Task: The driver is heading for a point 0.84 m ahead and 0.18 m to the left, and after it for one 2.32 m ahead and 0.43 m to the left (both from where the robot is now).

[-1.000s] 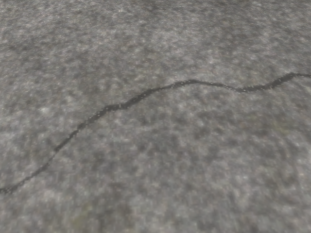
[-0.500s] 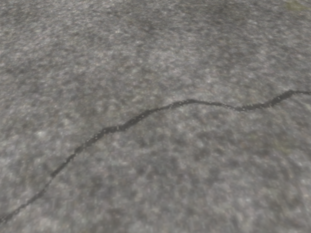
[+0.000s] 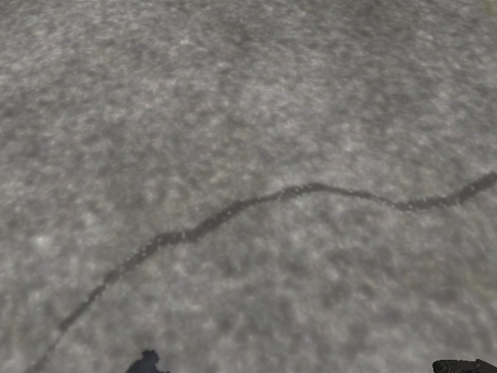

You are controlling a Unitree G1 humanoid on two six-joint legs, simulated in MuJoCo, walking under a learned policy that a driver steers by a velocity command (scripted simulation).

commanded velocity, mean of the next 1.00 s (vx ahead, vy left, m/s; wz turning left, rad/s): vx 0.10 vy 0.00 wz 0.30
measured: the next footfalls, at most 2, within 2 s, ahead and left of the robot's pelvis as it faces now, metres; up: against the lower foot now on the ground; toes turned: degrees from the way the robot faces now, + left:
right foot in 0.34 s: +0.28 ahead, -0.13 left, +0.00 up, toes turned +3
left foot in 0.70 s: +0.19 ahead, +0.12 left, +0.00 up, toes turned +15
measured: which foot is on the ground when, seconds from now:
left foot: down 0.00-0.38, up 0.40-0.68, down 0.70-1.00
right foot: up 0.00-0.32, down 0.34-0.70, up 0.72-1.00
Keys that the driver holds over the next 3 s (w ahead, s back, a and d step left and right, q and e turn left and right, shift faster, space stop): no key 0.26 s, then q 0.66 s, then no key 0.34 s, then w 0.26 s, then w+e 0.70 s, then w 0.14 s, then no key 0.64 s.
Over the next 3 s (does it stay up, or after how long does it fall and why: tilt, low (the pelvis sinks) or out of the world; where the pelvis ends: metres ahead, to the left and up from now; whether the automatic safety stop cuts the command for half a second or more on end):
stays up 0.80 0.18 0.01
